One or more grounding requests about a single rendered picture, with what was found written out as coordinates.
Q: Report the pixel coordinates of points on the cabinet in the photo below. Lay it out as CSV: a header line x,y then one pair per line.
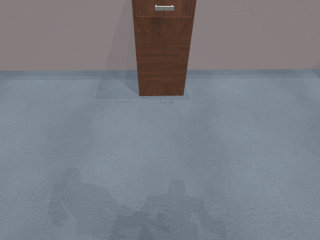
x,y
162,45

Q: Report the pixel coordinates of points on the handle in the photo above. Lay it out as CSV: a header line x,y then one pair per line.
x,y
164,8

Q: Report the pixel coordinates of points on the drawer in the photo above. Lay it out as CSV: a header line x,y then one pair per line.
x,y
146,8

